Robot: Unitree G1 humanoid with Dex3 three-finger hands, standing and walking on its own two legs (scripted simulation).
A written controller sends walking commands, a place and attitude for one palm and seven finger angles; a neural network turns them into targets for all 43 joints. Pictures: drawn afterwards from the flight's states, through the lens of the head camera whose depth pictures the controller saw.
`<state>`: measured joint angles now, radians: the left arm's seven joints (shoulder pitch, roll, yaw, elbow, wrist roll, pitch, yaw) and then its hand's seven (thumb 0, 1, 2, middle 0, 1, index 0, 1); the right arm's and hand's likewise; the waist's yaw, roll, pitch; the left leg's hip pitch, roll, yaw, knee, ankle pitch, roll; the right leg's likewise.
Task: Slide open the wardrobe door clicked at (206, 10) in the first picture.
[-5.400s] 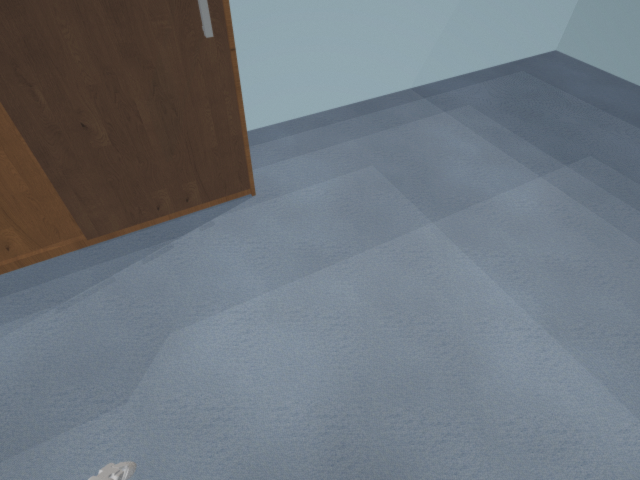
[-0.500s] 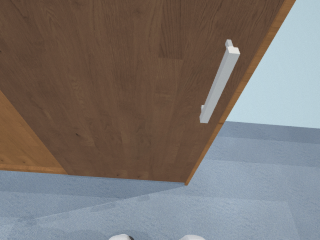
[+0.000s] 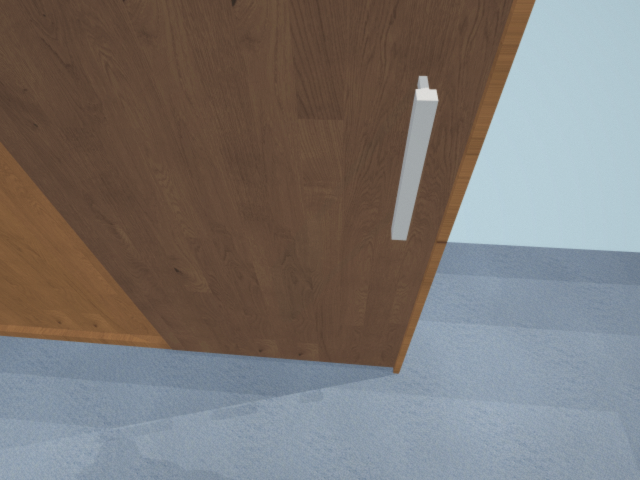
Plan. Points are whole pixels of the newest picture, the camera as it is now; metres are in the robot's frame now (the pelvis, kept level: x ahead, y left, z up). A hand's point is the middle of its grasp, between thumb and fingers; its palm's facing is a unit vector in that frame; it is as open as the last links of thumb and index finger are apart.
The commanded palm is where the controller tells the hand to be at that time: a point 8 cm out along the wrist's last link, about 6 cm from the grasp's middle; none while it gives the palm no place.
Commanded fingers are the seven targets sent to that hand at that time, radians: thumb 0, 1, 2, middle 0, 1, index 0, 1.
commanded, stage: come to a stop and stand still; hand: right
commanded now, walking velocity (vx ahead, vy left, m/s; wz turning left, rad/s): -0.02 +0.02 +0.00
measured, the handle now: (409, 167) +0.51 -0.08 +0.11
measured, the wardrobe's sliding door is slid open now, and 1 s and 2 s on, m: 0.00 0.00 0.00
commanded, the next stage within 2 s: look again from close up in 0.46 s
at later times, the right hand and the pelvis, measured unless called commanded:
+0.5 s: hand out of the picture +0.02 -0.15 -0.18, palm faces +0.03 +0.98 -0.21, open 7.2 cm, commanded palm none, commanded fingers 0.00 -0.90 -0.90 0.20 0.30 0.20 0.30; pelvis -0.01 +0.03 -0.01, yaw -1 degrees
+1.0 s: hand out of the picture -0.06 -0.13 -0.18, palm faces +0.06 +0.99 -0.15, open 7.4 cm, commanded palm none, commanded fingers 0.00 -0.90 -0.90 0.20 0.30 0.20 0.30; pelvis -0.03 +0.02 -0.01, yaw -1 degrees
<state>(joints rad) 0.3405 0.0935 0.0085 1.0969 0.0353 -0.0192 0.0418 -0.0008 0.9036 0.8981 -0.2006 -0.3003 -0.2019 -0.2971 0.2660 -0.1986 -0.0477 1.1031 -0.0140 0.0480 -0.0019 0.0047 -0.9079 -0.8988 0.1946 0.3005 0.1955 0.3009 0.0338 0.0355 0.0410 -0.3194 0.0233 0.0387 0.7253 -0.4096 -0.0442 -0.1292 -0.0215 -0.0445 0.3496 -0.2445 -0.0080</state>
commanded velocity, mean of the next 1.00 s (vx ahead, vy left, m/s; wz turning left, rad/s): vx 0.00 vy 0.00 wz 0.00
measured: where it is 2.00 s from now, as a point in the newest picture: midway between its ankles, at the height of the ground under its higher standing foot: outside the picture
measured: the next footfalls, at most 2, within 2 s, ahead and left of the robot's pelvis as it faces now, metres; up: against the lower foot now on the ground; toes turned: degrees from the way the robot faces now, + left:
left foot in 0.08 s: +0.02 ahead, +0.13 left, +0.00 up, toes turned +3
